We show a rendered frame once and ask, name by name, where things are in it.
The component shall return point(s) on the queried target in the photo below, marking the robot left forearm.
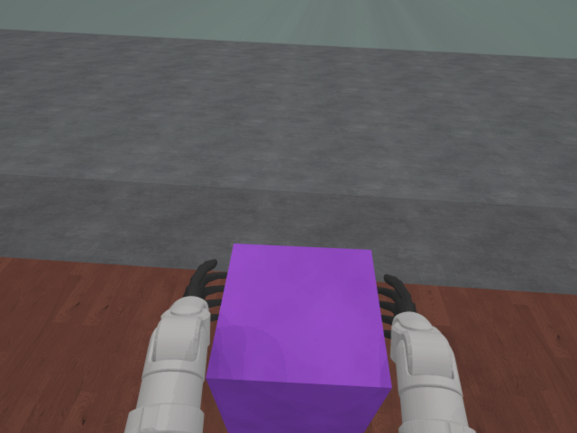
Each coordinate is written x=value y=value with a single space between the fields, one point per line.
x=174 y=371

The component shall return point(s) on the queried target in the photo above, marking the left robot hand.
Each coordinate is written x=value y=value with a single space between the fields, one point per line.
x=200 y=279

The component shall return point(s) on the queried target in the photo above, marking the carton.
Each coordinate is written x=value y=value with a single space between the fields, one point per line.
x=299 y=345

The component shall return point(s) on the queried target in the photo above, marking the robot right forearm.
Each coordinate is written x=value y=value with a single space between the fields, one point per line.
x=429 y=387

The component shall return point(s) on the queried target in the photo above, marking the right robot hand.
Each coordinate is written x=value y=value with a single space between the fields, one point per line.
x=401 y=297

